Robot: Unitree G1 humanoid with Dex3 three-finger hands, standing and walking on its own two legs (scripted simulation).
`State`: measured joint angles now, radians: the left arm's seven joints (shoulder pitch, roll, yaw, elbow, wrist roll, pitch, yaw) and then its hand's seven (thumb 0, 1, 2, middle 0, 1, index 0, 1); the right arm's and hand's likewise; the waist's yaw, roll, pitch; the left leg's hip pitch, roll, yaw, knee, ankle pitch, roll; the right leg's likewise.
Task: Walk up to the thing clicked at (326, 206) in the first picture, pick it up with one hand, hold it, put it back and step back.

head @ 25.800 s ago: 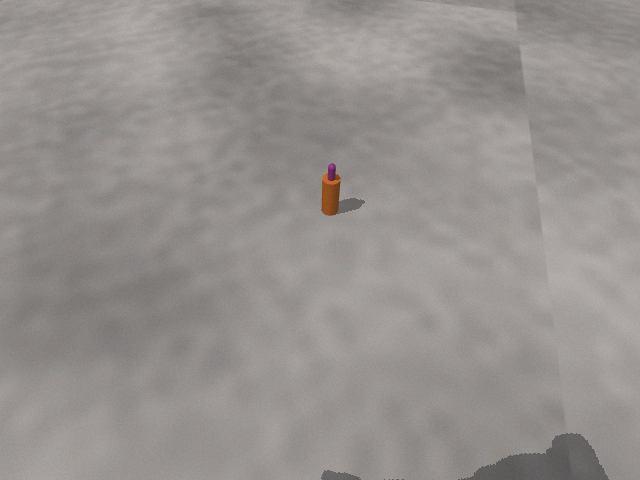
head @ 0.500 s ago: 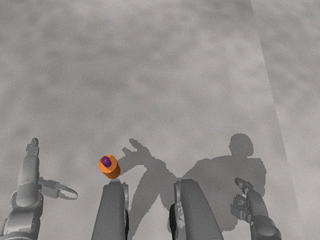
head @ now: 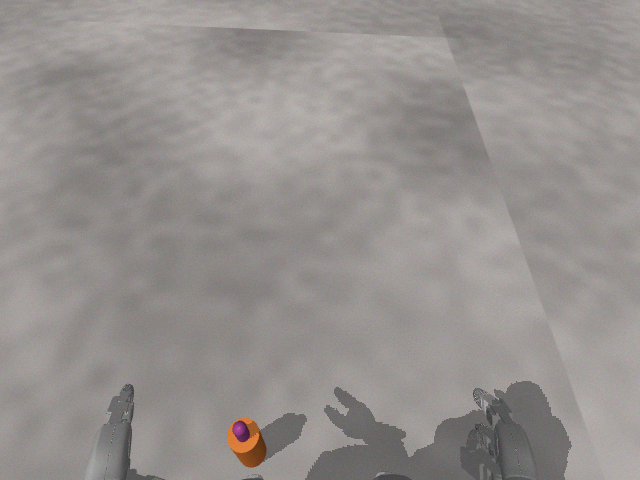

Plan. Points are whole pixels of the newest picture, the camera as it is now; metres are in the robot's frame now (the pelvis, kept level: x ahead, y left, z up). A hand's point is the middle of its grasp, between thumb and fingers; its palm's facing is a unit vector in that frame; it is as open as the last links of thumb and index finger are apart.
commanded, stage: home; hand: left
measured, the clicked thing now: (246, 440) +0.31 +0.16 -0.58
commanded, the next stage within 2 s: stand in 1.76 s
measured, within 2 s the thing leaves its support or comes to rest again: neither
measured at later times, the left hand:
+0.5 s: hand (167, 479) +0.15 +0.17 -0.04, palm faces +0.11 -0.95 -0.29, open 17.7 cm
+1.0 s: hand out of the picture +0.15 +0.17 -0.04, palm faces +0.11 -0.95 -0.29, open 17.6 cm
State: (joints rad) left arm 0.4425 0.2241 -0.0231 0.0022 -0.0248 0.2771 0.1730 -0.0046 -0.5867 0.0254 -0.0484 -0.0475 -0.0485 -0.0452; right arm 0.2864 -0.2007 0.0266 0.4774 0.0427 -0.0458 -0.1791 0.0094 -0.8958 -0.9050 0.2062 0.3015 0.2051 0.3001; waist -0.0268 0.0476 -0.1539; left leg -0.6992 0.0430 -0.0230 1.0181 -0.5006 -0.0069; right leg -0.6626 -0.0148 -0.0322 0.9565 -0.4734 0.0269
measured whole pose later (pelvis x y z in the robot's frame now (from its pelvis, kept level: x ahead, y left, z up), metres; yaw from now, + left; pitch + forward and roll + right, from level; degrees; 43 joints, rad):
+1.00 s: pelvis -0.02 -0.02 +0.01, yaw +1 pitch +7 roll -1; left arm 0.46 0.21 -0.02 0.01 -0.01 0.25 0.13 -0.01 -0.57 0.04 -0.05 -0.05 -0.05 -0.05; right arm 0.28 -0.21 0.03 0.51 0.02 -0.13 -0.17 0.01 -0.90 -0.90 0.21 0.30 0.20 0.30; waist -0.02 0.04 -0.10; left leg -0.62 0.04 -0.03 0.95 -0.45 -0.03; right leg -0.59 -0.01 -0.04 0.92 -0.44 0.01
